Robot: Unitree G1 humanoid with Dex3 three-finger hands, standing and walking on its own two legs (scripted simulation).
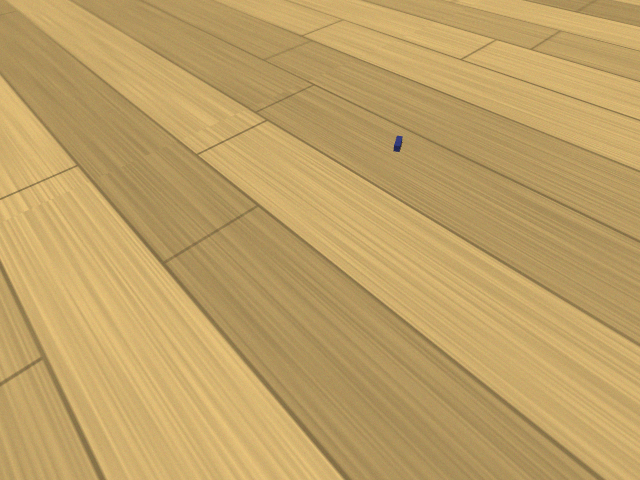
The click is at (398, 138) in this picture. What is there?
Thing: small brick
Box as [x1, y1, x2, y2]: [393, 136, 402, 151]
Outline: 402,136 396,137 393,150 399,150
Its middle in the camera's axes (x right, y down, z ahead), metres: +0.42 -0.51 +2.12
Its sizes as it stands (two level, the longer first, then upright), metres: 0.097 0.032 0.037
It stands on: the floor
